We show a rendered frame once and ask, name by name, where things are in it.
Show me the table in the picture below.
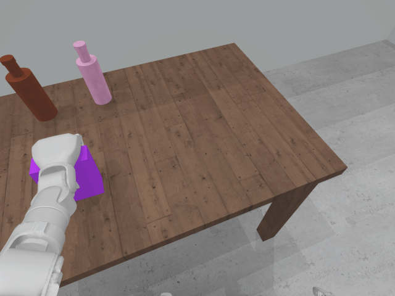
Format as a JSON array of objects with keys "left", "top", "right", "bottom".
[{"left": 0, "top": 43, "right": 348, "bottom": 288}]

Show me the left robot hand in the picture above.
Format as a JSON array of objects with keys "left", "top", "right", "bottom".
[{"left": 31, "top": 133, "right": 84, "bottom": 191}]

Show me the robot left forearm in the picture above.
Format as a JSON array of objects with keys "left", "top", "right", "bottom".
[{"left": 0, "top": 162, "right": 77, "bottom": 261}]

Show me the robot left upper arm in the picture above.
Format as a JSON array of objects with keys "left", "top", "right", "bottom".
[{"left": 0, "top": 248, "right": 64, "bottom": 296}]

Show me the sponge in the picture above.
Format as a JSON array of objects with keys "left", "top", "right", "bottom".
[{"left": 29, "top": 145, "right": 104, "bottom": 201}]

